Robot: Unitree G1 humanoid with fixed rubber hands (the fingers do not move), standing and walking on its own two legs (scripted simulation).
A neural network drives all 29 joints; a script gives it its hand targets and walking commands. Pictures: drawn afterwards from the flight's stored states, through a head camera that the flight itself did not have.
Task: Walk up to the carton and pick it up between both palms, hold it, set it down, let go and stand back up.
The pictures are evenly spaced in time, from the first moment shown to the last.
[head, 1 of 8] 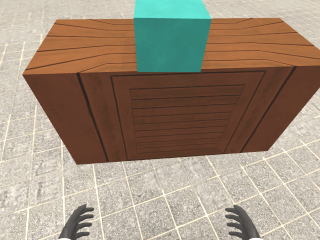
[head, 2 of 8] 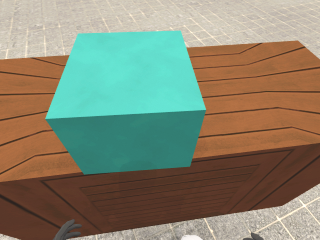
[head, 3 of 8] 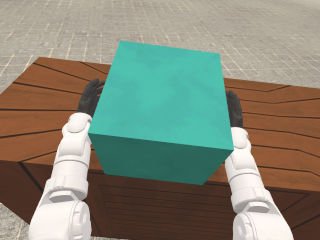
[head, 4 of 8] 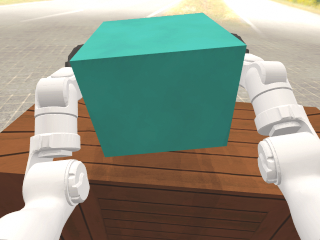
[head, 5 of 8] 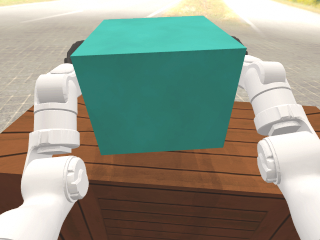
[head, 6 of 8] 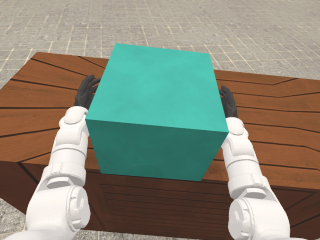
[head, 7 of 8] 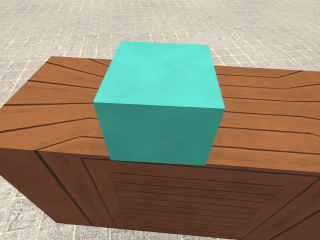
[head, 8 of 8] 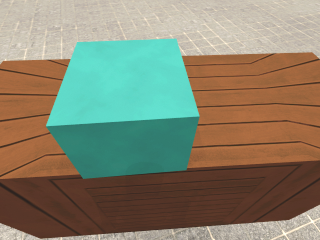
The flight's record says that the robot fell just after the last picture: no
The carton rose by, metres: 0.22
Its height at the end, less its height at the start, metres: +0.00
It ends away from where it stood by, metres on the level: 0.03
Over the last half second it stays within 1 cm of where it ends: yes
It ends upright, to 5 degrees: yes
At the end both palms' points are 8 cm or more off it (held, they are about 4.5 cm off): yes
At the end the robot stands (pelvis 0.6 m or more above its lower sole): yes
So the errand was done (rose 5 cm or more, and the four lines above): yes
